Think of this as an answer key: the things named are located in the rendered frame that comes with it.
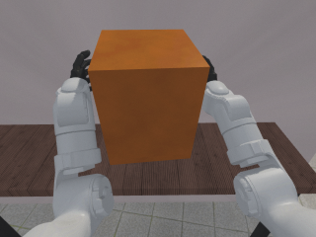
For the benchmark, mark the robot right forearm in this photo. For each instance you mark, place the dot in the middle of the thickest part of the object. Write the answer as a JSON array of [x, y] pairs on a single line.
[[245, 144]]

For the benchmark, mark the robot left forearm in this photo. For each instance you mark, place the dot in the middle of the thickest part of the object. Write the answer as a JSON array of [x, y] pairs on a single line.
[[74, 128]]

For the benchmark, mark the left robot upper arm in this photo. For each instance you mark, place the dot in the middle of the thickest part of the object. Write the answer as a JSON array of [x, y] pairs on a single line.
[[79, 206]]

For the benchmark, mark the carton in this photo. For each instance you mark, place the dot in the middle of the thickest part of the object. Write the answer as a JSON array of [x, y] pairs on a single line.
[[148, 87]]

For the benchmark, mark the table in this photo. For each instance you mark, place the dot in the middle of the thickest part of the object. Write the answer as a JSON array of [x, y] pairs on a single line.
[[27, 167]]

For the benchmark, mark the right robot upper arm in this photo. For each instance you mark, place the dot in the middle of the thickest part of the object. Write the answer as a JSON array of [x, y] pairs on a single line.
[[268, 194]]

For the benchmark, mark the right robot hand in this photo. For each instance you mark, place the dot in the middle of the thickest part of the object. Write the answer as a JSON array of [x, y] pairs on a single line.
[[212, 76]]

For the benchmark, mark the left robot hand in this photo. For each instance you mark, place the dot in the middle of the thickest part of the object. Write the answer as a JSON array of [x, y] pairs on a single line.
[[79, 66]]

